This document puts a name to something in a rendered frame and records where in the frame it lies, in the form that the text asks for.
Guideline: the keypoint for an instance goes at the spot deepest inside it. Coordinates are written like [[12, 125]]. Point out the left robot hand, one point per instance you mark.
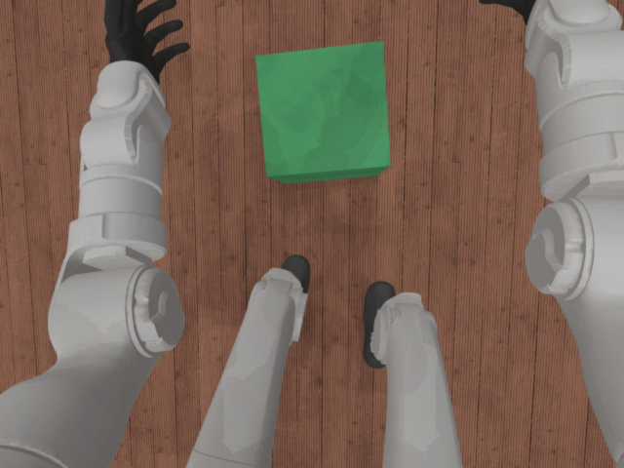
[[125, 39]]

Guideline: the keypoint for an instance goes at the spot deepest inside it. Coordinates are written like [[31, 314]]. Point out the carton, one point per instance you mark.
[[324, 113]]

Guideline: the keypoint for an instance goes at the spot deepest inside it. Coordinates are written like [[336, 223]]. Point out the left robot thigh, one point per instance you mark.
[[239, 428]]

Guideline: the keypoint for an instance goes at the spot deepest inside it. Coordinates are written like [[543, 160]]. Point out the robot left upper arm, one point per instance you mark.
[[109, 329]]

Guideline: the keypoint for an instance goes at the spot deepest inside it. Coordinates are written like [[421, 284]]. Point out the robot left forearm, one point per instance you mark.
[[119, 221]]

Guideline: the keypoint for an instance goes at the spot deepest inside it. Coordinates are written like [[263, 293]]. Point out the robot right foot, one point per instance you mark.
[[378, 293]]

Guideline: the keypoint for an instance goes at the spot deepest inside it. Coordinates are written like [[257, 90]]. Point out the robot right forearm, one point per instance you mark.
[[575, 53]]

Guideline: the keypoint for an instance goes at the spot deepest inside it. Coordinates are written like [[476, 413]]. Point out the right robot hand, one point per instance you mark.
[[523, 7]]

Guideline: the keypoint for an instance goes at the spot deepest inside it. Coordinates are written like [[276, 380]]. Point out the robot right upper arm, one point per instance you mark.
[[576, 254]]

